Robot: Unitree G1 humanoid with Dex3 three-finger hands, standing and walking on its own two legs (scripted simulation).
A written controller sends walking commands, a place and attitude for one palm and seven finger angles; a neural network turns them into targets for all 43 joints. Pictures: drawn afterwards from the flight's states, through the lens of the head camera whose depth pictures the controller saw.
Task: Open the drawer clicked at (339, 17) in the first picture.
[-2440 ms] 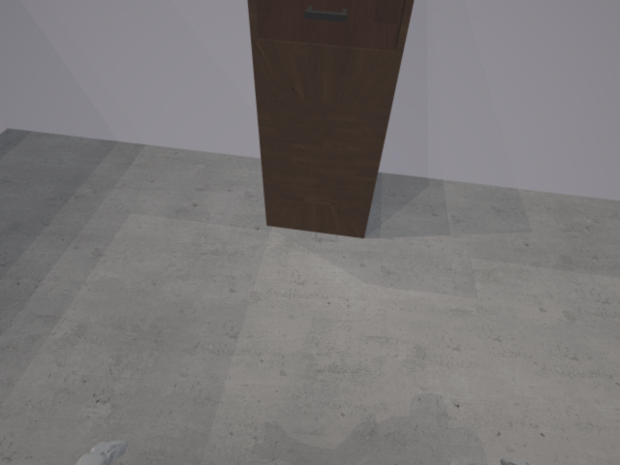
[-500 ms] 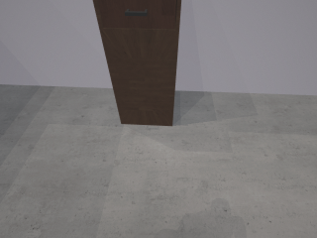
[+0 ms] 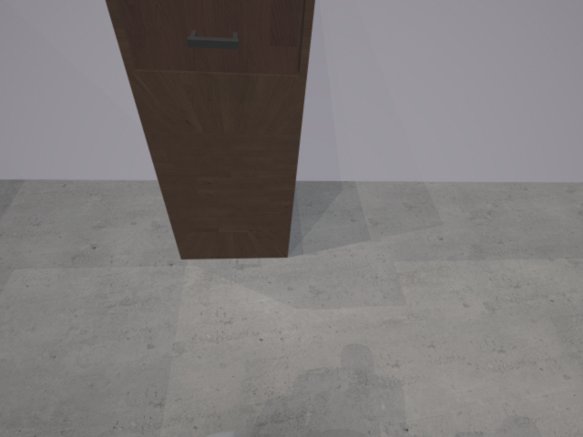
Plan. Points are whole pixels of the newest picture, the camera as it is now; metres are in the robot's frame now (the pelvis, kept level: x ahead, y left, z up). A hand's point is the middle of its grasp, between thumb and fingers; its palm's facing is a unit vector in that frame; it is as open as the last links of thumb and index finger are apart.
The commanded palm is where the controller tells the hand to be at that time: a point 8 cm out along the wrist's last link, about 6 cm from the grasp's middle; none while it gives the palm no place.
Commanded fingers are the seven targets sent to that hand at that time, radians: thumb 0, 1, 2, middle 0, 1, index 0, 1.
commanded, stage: take the last steps up to it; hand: left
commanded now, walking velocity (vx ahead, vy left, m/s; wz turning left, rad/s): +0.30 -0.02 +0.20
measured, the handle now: (214, 39) +0.85 +0.26 +0.14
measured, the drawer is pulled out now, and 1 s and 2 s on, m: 0.00 0.00 0.00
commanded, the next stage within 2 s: come to a stop and stand still in 0.88 s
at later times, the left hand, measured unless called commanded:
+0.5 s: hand (205, 381) +0.22 +0.16 -0.15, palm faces +0.13 -0.97 -0.19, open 7.2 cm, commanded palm none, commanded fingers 0.00 0.90 0.90 -0.20 -0.30 -0.20 -0.30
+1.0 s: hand (177, 349) +0.27 +0.22 -0.16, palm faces +0.17 -0.98 -0.15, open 7.4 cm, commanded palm none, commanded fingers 0.00 0.90 0.90 -0.20 -0.30 -0.20 -0.30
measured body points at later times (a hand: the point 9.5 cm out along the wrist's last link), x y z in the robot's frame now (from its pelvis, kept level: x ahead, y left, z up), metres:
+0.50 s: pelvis +0.15 -0.02 +0.01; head +0.16 -0.03 +0.46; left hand +0.22 +0.21 -0.13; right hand +0.07 -0.23 -0.15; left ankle +0.09 +0.07 -0.67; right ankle +0.16 -0.13 -0.72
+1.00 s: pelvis +0.31 +0.05 +0.02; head +0.32 +0.08 +0.47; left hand +0.27 +0.28 -0.15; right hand +0.38 -0.18 -0.12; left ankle +0.31 +0.14 -0.72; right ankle +0.32 -0.08 -0.65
